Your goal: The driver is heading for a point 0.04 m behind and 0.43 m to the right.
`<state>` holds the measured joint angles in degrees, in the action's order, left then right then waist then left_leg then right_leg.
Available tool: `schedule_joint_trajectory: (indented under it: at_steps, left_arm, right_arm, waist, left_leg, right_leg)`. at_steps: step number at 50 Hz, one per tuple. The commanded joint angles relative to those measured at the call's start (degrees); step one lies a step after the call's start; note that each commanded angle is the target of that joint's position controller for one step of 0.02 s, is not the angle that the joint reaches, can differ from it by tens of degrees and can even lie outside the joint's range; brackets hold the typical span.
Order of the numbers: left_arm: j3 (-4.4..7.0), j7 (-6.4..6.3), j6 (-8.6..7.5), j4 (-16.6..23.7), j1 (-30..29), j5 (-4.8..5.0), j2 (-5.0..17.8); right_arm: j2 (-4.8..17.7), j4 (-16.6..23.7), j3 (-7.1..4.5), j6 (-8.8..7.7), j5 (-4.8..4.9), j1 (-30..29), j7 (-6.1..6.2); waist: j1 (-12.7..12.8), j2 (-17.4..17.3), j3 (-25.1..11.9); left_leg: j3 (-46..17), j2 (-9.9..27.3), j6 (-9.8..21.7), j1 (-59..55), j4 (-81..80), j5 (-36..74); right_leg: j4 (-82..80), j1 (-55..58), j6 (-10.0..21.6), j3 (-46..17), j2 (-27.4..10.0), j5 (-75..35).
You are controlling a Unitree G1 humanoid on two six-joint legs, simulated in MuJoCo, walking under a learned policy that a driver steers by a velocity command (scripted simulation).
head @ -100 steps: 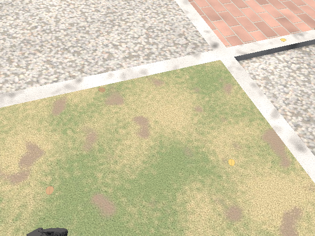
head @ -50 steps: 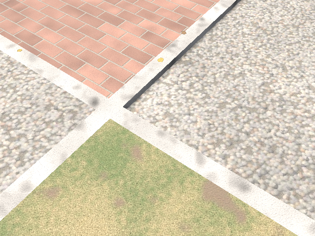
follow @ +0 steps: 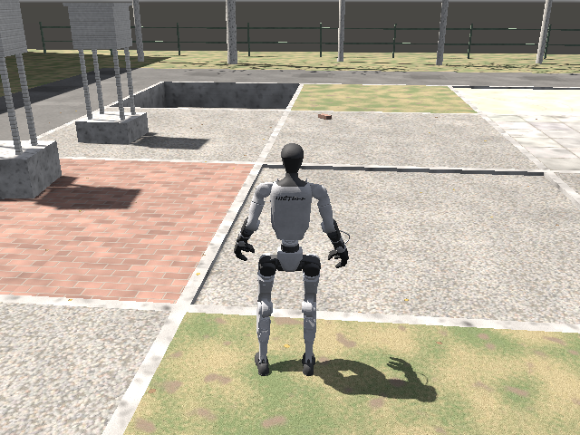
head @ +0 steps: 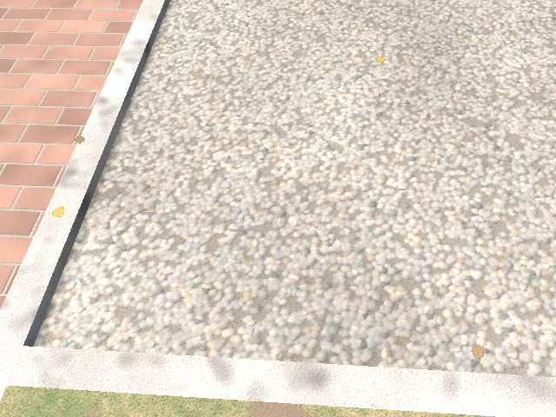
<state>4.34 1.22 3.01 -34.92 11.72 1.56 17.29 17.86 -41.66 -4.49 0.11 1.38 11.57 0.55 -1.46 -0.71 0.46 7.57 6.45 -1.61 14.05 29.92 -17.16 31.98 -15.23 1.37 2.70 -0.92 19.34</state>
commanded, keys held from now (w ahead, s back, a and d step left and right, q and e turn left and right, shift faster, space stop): w+e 0.36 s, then e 0.32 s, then no key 0.32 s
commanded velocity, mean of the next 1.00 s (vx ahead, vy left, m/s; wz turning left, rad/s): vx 0.24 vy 0.00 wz -0.51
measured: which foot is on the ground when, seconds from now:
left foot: down 0.00-0.00, up 0.02-0.42, down 0.44-0.88, up 0.90-1.00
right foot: down 0.00-0.46, up 0.48-0.86, down 0.88-1.00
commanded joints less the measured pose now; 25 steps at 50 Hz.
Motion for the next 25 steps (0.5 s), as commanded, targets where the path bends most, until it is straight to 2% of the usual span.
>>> schedule_joint_trajectory:
  at_steps: [1,2,3,4,5,6,7,10,12,14,16,18,20,21,22,23,24,25]
  left_arm:
    - [4.22,-1.10,-1.60,-1.7,17.0,0.33,12.6]
    - [4.29,-0.30,-3.56,0.3,15.7,-0.96,15.7]
    - [3.05,-0.02,-4.94,0.5,13.3,-1.26,11.3]
    - [1.98,-0.23,-5.74,0.3,11.3,-1.06,8.5]
    - [1.46,-0.54,-5.93,0.7,9.7,-0.78,7.4]
    - [1.21,-0.93,-5.74,0.7,8.6,-0.64,7.3]
    - [1.00,-1.40,-5.71,0.7,8.7,-1.01,7.1]
    - [1.20,-2.55,-5.72,-0.4,10.1,-1.08,7.7]
    - [1.44,-2.98,-5.62,-1.5,11.5,-0.84,8.3]
    - [1.71,-3.14,-5.52,-2.8,13.4,-0.37,8.8]
    - [1.82,-3.19,-5.43,-3.9,14.6,0.18,8.9]
    - [2.07,-3.38,-5.25,-4.6,14.3,0.39,9.2]
    - [2.56,-3.56,-4.48,-4.6,13.1,0.00,9.7]
    - [2.49,-3.56,-4.17,-4.1,11.9,-0.08,9.3]
    - [2.03,-3.40,-4.09,-3.0,10.3,-0.22,7.9]
    - [0.82,-3.37,-4.10,-0.7,10.5,-1.71,4.2]
    - [-0.41,-3.09,-4.10,-1.2,22.6,-0.48,-0.2]
    - [1.15,-3.07,-3.77,-3.1,21.8,0.23,7.4]
  right_arm:
    - [0.4,5.1,0.33,-1.68,-2.56,-5.4,-1.04]
    - [2.9,8.9,-0.36,-3.15,-1.22,-9.8,-0.99]
    - [6.9,8.8,-1.39,-4.27,0.32,-12.1,-1.29]
    - [8.1,8.0,-1.84,-5.07,0.43,-10.9,-1.65]
    - [7.6,6.4,-1.86,-5.55,-0.73,-9.5,-1.63]
    - [7.6,6.1,-1.97,-5.96,-1.73,-8.9,-1.71]
    - [6.9,5.8,-1.89,-6.19,-1.85,-9.0,-1.93]
    - [4.1,5.5,-0.91,-6.20,-1.63,-11.3,-2.15]
    - [2.6,6.2,-0.18,-6.21,-1.33,-14.3,-2.49]
    - [2.2,7.2,0.18,-6.31,-0.89,-17.7,-3.01]
    - [2.7,8.2,0.19,-6.56,-0.55,-19.5,-3.39]
    - [4.0,8.3,-0.26,-6.90,-0.41,-18.4,-3.55]
    - [5.7,7.7,-1.15,-7.13,-1.01,-15.1,-3.11]
    - [7.1,6.7,-1.98,-7.28,-1.58,-10.4,-2.60]
    - [8.8,5.7,-2.68,-7.48,-2.33,-4.0,-2.15]
    - [12.6,5.3,-3.20,-7.31,-3.47,4.8,-1.62]
    - [13.5,4.2,-3.06,-6.30,-3.30,5.3,-2.22]
    - [8.0,6.0,-1.78,-5.41,-2.28,3.0,-2.09]
  waist:
    - [6.7,15.3,-4.8]
    - [7.4,17.1,-3.1]
    - [7.2,11.3,1.2]
    - [5.4,10.1,3.7]
    - [4.3,7.7,3.7]
    - [3.5,7.5,3.9]
    - [3.1,7.9,3.3]
    - [3.5,6.4,2.7]
    - [4.6,7.0,3.2]
    - [5.9,7.4,4.1]
    - [6.2,7.2,4.8]
    - [5.1,7.7,4.7]
    - [3.3,9.5,3.4]
    - [0.9,10.1,0.0]
    - [-2.5,9.2,-5.8]
    - [-4.9,0.9,-16.8]
    - [1.3,-20.2,-27.6]
    - [0.3,-12.9,-23.7]
  left_leg:
    - [1.6,-0.9,0.9,25.6,26.3,-19.0]
    - [-7.5,-6.7,0.4,39.0,34.3,-19.3]
    - [-10.9,-3.3,1.6,41.1,36.4,-14.3]
    - [-11.2,-2.0,2.5,41.0,34.6,-7.4]
    - [-11.1,-1.1,2.2,38.7,32.6,-3.0]
    - [-10.9,-1.1,1.4,36.5,29.2,0.9]
    - [-10.4,-1.8,0.8,34.0,27.1,4.4]
    - [-9.1,-4.2,-1.2,29.7,17.1,12.6]
    - [-8.8,-5.7,-1.8,25.5,9.7,17.3]
    - [-8.8,-6.7,-1.9,22.3,5.0,19.3]
    - [-9.7,-7.0,-1.2,20.2,2.0,19.8]
    - [-10.9,-6.8,-0.2,17.4,-0.3,19.2]
    - [-10.0,-7.9,1.4,12.5,-1.5,15.2]
    - [-8.6,-9.0,2.8,5.5,-3.0,15.6]
    - [-9.5,-6.5,5.0,-5.8,-4.0,21.5]
    - [-20.3,5.1,8.8,-24.8,0.1,32.6]
    - [-45.1,20.9,19.1,-40.0,-3.2,35.8]
    - [-43.9,18.5,17.2,-33.7,-6.4,28.7]
  right_leg:
    - [-11.5,26.0,9.2,-23.8,-13.5,-2.1]
    - [-19.2,23.1,19.3,-44.3,-20.3,11.1]
    - [-21.6,21.4,18.5,-41.1,-19.6,14.5]
    - [-21.5,19.6,16.5,-36.1,-17.4,11.7]
    - [-21.1,18.4,14.7,-31.6,-15.0,6.5]
    - [-21.3,17.2,13.7,-28.2,-13.1,0.7]
    - [-21.6,16.2,12.9,-25.7,-11.6,-4.4]
    - [-21.2,14.0,11.6,-19.8,-8.7,-13.9]
    - [-20.6,10.8,10.6,-17.9,-7.4,-15.1]
    - [-20.4,8.7,10.3,-18.4,-7.5,-14.6]
    - [-19.3,8.5,10.0,-20.3,-8.6,-14.1]
    - [-17.6,9.9,9.1,-22.5,-9.9,-15.3]
    - [-12.2,11.7,7.2,-23.2,-9.3,-26.8]
    - [-6.2,11.8,5.6,-22.5,-7.1,-36.6]
    - [3.8,8.8,3.0,-20.6,-3.4,-39.3]
    - [21.0,-1.7,0.5,-18.1,1.6,-22.3]
    - [39.9,-17.7,-2.8,-15.4,9.0,22.7]
    - [45.7,-20.3,-3.9,-16.4,3.8,18.5]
